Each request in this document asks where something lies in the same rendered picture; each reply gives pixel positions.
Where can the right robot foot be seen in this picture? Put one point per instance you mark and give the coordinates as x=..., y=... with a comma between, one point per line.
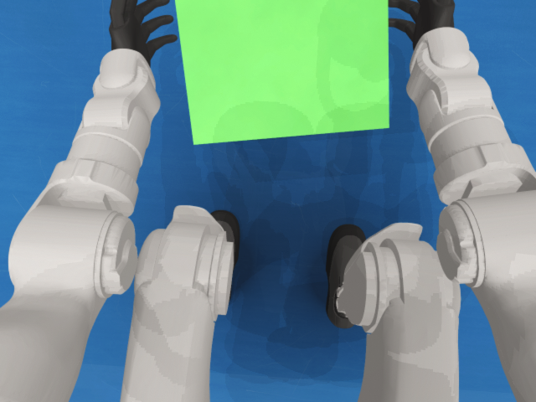
x=344, y=242

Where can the right robot hand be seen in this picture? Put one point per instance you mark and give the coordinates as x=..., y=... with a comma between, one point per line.
x=427, y=14

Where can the left robot hand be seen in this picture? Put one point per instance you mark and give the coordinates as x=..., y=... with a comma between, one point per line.
x=128, y=32

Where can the left robot foot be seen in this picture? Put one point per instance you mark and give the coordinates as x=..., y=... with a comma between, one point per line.
x=230, y=224

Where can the carton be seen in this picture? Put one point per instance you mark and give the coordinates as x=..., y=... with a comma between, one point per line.
x=257, y=69

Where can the robot right forearm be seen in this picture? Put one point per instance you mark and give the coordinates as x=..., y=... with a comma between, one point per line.
x=464, y=132

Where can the robot foot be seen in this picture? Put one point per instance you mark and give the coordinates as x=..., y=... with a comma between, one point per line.
x=344, y=242
x=230, y=224

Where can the left robot upper arm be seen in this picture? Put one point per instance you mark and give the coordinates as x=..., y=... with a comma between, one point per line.
x=66, y=262

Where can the robot left forearm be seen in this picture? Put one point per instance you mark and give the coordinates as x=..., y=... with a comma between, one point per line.
x=107, y=152

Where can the right robot upper arm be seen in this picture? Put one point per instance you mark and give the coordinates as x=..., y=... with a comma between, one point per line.
x=489, y=244

